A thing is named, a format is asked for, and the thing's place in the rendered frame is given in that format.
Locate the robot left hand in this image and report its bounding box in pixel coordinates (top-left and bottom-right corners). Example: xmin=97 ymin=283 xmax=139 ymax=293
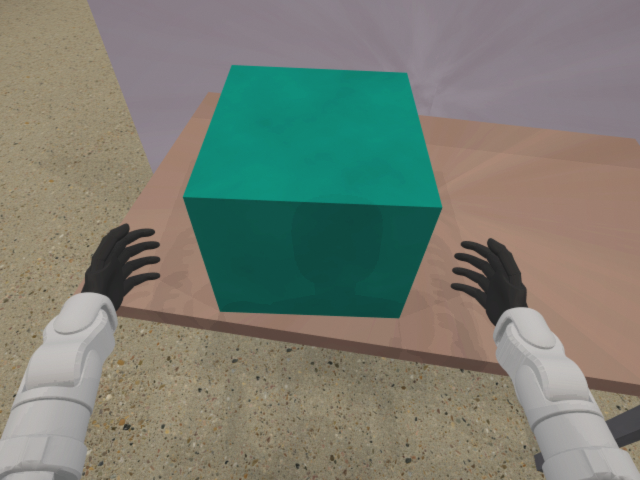
xmin=81 ymin=223 xmax=160 ymax=311

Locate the robot right hand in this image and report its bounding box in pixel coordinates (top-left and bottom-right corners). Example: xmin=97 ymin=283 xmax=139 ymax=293
xmin=451 ymin=238 xmax=528 ymax=326

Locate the table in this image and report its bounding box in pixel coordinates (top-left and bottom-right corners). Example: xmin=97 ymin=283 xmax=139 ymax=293
xmin=73 ymin=92 xmax=640 ymax=472

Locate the robot right forearm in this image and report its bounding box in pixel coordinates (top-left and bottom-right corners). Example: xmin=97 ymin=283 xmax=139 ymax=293
xmin=493 ymin=307 xmax=640 ymax=480

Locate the robot left forearm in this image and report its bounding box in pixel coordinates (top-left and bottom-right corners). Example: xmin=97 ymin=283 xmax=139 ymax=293
xmin=0 ymin=292 xmax=118 ymax=480

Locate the carton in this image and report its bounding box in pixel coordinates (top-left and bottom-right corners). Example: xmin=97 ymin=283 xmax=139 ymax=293
xmin=183 ymin=65 xmax=442 ymax=318

